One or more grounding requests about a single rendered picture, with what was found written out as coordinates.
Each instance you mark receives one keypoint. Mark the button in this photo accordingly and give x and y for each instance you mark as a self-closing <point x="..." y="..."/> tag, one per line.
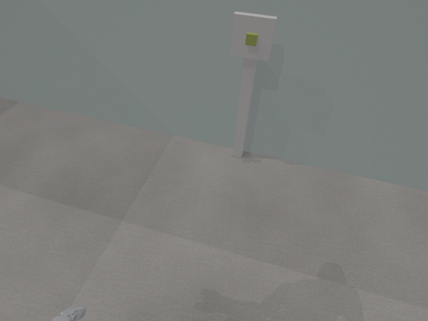
<point x="251" y="39"/>

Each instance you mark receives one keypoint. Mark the left robot hand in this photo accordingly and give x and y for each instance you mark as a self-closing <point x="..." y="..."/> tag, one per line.
<point x="69" y="314"/>

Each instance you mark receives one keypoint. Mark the panel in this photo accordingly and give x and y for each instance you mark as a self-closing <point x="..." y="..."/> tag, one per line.
<point x="264" y="25"/>

